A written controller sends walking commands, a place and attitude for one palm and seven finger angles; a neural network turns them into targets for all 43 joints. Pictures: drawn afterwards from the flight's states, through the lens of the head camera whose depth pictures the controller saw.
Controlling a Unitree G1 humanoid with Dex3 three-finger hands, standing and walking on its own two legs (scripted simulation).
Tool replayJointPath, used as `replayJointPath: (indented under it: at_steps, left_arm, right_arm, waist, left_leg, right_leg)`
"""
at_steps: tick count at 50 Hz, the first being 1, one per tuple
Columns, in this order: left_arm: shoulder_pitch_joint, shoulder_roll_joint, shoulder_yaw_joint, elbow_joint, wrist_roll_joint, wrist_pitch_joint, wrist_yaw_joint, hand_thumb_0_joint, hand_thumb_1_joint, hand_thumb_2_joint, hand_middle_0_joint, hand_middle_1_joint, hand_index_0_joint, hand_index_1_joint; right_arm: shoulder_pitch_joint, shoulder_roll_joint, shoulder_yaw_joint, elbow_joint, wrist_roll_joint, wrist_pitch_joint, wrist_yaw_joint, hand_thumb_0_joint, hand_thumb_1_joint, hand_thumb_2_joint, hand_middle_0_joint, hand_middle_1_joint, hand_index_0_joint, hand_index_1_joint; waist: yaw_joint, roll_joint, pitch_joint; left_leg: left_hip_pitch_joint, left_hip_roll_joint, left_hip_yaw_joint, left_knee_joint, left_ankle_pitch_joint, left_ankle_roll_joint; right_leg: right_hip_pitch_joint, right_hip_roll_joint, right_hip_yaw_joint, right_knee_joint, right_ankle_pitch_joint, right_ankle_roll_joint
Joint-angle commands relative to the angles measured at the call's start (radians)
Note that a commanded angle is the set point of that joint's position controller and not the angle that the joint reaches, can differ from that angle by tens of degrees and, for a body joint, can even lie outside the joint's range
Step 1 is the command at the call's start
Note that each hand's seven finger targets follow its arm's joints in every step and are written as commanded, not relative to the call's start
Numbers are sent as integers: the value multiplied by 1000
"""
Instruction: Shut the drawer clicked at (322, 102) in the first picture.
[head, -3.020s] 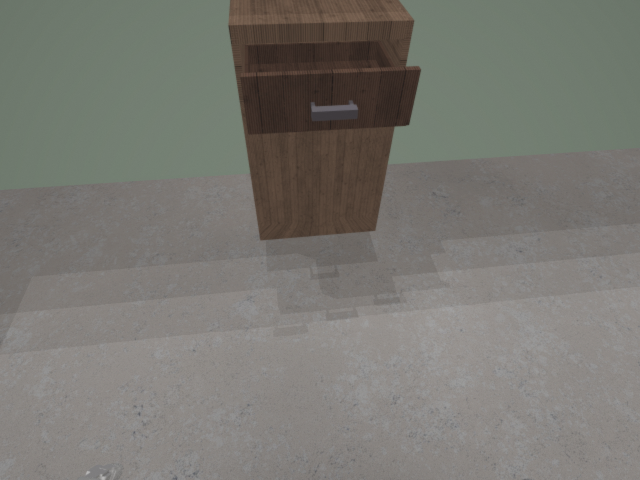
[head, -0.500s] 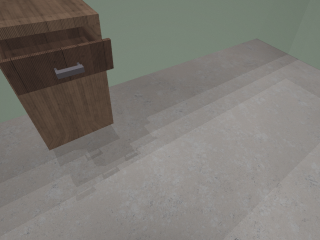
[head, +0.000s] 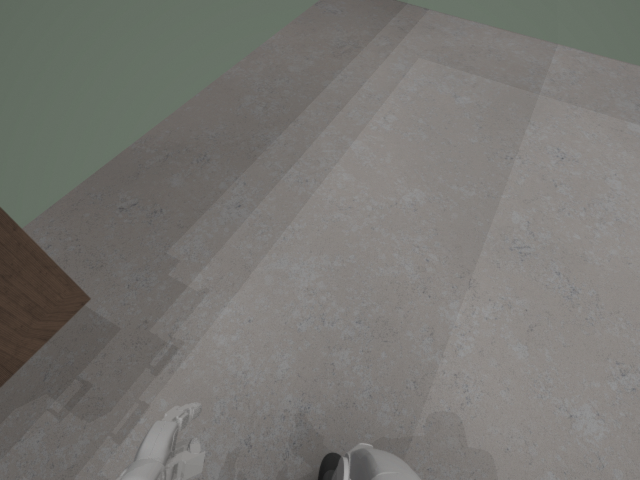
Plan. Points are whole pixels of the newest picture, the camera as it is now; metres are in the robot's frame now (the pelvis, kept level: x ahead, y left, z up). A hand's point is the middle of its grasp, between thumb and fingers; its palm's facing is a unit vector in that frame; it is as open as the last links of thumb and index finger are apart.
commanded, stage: walk to a spot facing it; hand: left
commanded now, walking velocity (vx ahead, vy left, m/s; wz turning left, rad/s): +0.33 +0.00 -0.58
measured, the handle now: out of the picture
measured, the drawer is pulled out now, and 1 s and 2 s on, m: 0.18 0.18 0.18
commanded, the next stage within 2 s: turn to face it in 0.34 s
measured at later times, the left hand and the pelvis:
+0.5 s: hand (161, 472) +0.15 +0.21 -0.12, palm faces -0.07 -0.97 -0.25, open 7.3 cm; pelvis +0.16 +0.01 +0.04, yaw -14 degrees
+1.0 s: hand (179, 313) +0.38 +0.23 -0.14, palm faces -0.06 -0.98 -0.19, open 7.3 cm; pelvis +0.25 +0.06 +0.03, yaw -6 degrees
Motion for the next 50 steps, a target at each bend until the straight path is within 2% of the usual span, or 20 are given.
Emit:
replayJointPath:
  at_steps: [1, 2, 3, 5, 10, 12, 15, 21, 26, 28, 29, 30, 31, 32, 33, 34, 35, 39, 43, 50]
  left_arm:
    - [292, 258, 74, 6, -30, 0, 45, 0, 900, 900, -200, -300, -200, -300]
    - [216, 209, 59, -13, -28, -7, 48, 0, 900, 900, -200, -300, -200, -300]
    - [174, 179, 50, -18, -22, -15, 51, 0, 900, 900, -200, -300, -200, -300]
    - [157, 160, 47, -16, -10, -28, 53, 0, 900, 900, -200, -300, -200, -300]
    - [254, 139, 54, 14, -10, -44, 46, 0, 900, 900, -200, -300, -200, -300]
    - [294, 135, 53, 18, -12, -47, 46, 0, 900, 900, -200, -300, -200, -300]
    - [374, 131, 48, 32, -8, -52, 53, 0, 900, 900, -200, -300, -200, -300]
    - [483, 137, 48, 53, -4, -48, 71, 0, 900, 900, -200, -300, -200, -300]
    - [475, 107, 25, 86, 1, -46, 94, 0, 900, 900, -200, -300, -200, -300]
    - [449, 100, 14, 112, -7, -48, 96, 0, 900, 900, -200, -300, -200, -300]
    - [428, 102, 12, 126, -12, -47, 99, 0, 900, 900, -200, -300, -200, -300]
    - [444, 86, 7, 134, -19, -43, 100, 0, 900, 900, -200, -300, -200, -300]
    - [511, 44, -1, 150, -28, -41, 101, 0, 900, 900, -200, -300, -200, -300]
    - [521, 36, -11, 147, -20, -43, 105, 0, 900, 900, -200, -300, -200, -300]
    - [501, 54, -6, 156, -16, -24, 110, 0, 900, 900, -200, -300, -200, -300]
    - [443, 60, 0, 150, -12, -9, 108, 0, 900, 900, -200, -300, -200, -300]
    - [394, 65, 5, 144, -6, 7, 99, 0, 900, 900, -200, -300, -200, -300]
    - [358, 53, 25, 119, -3, 40, 82, 0, 900, 900, -200, -300, -200, -300]
    - [270, 56, 44, 68, 1, 48, 82, 0, 900, 900, -200, -300, -200, -300]
    - [103, 85, 50, -20, -8, 51, 80, 0, 900, 900, -200, -300, -200, -300]
  right_arm:
    - [-160, -153, -45, -190, 4, -37, -7, 0, -900, -900, 200, 300, 200, 300]
    - [-164, -154, -46, -173, -6, -21, -5, 0, -900, -900, 200, 300, 200, 300]
    - [-156, -137, -44, -159, -11, -3, -3, 0, -900, -900, 200, 300, 200, 300]
    - [-113, -114, -45, -141, -18, 15, 0, 0, -900, -900, 200, 300, 200, 300]
    - [-237, -119, -51, -184, -24, 16, 13, 0, -900, -900, 200, 300, 200, 300]
    - [-307, -130, -53, -208, -24, 12, 16, 0, -900, -900, 200, 300, 200, 300]
    - [-435, -131, -48, -247, -23, 4, 21, 0, -900, -900, 200, 300, 200, 300]
    - [-617, -125, -43, -317, -12, 0, 24, 0, -900, -900, 200, 300, 200, 300]
    - [-611, -97, -21, -290, 1, -1, 26, 0, -900, -900, 200, 300, 200, 300]
    - [-512, -87, -12, -229, 3, -8, 16, 0, -900, -900, 200, 300, 200, 300]
    - [-408, -98, -14, -183, 6, -12, 10, 0, -900, -900, 200, 300, 200, 300]
    - [-307, -141, -18, -148, -3, -17, 3, 0, -900, -900, 200, 300, 200, 300]
    - [-230, -215, -31, -129, -13, -19, -1, 0, -900, -900, 200, 300, 200, 300]
    - [-214, -229, -30, -123, 1, -4, -1, 0, -900, -900, 200, 300, 200, 300]
    - [-269, -220, -15, -133, 8, -1, -9, 0, -900, -900, 200, 300, 200, 300]
    - [-324, -206, -15, -147, 4, 5, -14, 0, -900, -900, 200, 300, 200, 300]
    - [-358, -180, -13, -156, 1, 12, -12, 0, -900, -900, 200, 300, 200, 300]
    - [-370, -194, -34, -170, 0, 24, -5, 0, -900, -900, 200, 300, 200, 300]
    - [-314, -207, -59, -178, -6, 27, -4, 0, -900, -900, 200, 300, 200, 300]
    - [-226, -240, -84, -168, -12, 37, -8, 0, -900, -900, 200, 300, 200, 300]
  waist:
    - [132, -5, -252]
    - [89, 29, -169]
    - [51, 53, -116]
    - [8, 40, -120]
    - [39, -48, -123]
    - [58, -79, -120]
    - [94, -42, -117]
    - [145, -62, -137]
    - [117, -63, -130]
    - [72, -77, -158]
    - [32, -58, -183]
    - [4, 4, -238]
    - [5, 189, -335]
    - [30, 210, -298]
    - [58, 193, -258]
    - [64, 209, -151]
    - [75, 154, -76]
    - [94, 130, -108]
    - [69, 128, -136]
    - [28, 165, -171]
  left_leg:
    - [-607, 25, -289, 583, 96, 4]
    - [-556, 53, -305, 514, 164, 0]
    - [-503, 58, -300, 465, 190, -4]
    - [-464, 49, -294, 387, 227, -13]
    - [-557, 26, -303, 259, 316, -32]
    - [-615, 18, -311, 227, 329, -38]
    - [-677, 1, -312, 167, 304, -46]
    - [-691, -57, -298, 39, 220, -46]
    - [-478, -99, -273, -163, 201, -3]
    - [-277, -160, -229, -333, 306, 18]
    - [-140, -162, -238, -448, 446, 29]
    - [52, -83, -310, -458, 701, 71]
    - [266, 146, -537, -394, 1130, 189]
    - [203, 249, -571, -459, 1340, 269]
    - [101, 241, -620, -505, 1221, 281]
    - [-48, 210, -619, -564, 1006, 282]
    - [-156, 164, -610, -610, 820, 266]
    - [-238, 63, -570, -676, 457, 218]
    - [-200, 48, -624, -673, 378, 216]
    - [-88, 41, -730, -611, 506, 231]
  right_leg:
    - [510, -405, 644, -332, 84, -65]
    - [340, -351, 549, -376, 24, 3]
    - [199, -313, 488, -408, 3, 25]
    - [116, -244, 406, -424, 29, 2]
    - [172, -175, 406, -417, 48, 30]
    - [241, -176, 426, -405, 78, 4]
    - [350, -199, 482, -365, 223, -28]
    - [521, -210, 556, -289, 519, -48]
    - [482, -207, 483, -258, 717, -17]
    - [456, -155, 406, -193, 813, 33]
    - [425, -139, 370, -113, 767, 67]
    - [323, -97, 333, 24, 593, 109]
    - [108, -17, 251, 242, 106, 148]
    - [64, 4, 207, 419, -440, 169]
    - [42, -24, 245, 461, -441, 192]
    - [22, -61, 234, 485, -416, 203]
    - [20, -81, 224, 476, -380, 206]
    - [29, -87, 200, 438, -225, 215]
    - [-42, -86, 209, 409, -178, 230]
    - [-80, -56, 227, 305, -231, 241]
